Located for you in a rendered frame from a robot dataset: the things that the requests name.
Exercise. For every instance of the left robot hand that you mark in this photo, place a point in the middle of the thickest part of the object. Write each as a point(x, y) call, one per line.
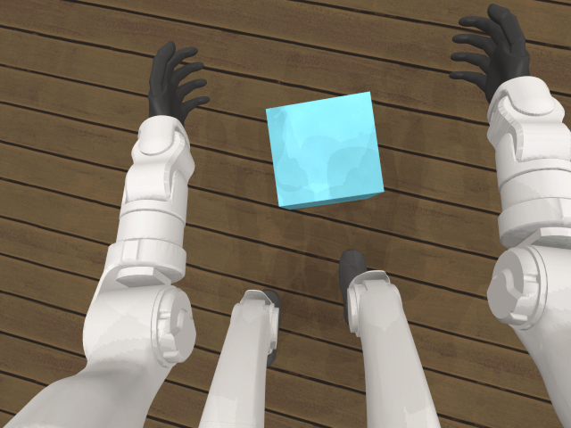
point(165, 96)

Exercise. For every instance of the robot right shin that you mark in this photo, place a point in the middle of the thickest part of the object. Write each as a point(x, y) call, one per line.
point(375, 275)

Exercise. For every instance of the left robot forearm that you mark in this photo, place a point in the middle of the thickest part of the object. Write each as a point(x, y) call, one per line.
point(149, 245)

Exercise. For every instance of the right robot upper arm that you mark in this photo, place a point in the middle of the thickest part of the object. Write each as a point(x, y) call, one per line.
point(531, 291)

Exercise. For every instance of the robot left foot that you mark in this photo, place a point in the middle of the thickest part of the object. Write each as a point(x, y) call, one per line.
point(273, 296)

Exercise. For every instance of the left robot upper arm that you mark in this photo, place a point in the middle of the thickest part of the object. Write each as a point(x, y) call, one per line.
point(133, 337)

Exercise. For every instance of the carton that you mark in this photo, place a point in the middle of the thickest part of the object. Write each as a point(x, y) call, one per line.
point(325, 151)

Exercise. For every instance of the right robot forearm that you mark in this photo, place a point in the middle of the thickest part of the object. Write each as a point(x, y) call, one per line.
point(533, 163)

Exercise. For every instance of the right robot hand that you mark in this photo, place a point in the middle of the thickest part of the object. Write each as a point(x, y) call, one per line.
point(505, 47)

